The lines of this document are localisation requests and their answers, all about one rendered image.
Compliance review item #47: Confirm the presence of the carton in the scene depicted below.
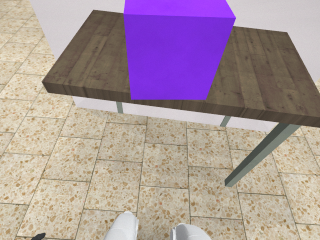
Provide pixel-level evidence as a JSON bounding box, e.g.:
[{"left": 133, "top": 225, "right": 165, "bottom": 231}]
[{"left": 123, "top": 0, "right": 236, "bottom": 100}]

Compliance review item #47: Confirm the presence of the robot thigh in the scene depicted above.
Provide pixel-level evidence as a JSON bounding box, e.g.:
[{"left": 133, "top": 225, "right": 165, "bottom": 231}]
[
  {"left": 170, "top": 224, "right": 212, "bottom": 240},
  {"left": 103, "top": 213, "right": 139, "bottom": 240}
]

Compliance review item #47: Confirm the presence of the left robot thigh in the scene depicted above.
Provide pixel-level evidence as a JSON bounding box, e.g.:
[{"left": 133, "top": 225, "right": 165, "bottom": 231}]
[{"left": 103, "top": 213, "right": 139, "bottom": 240}]

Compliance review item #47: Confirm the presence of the right robot thigh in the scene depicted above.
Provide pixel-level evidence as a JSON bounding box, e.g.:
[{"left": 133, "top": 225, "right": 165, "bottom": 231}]
[{"left": 170, "top": 224, "right": 212, "bottom": 240}]

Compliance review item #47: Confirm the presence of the table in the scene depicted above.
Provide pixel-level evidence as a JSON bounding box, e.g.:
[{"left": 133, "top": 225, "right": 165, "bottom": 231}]
[{"left": 41, "top": 9, "right": 320, "bottom": 187}]

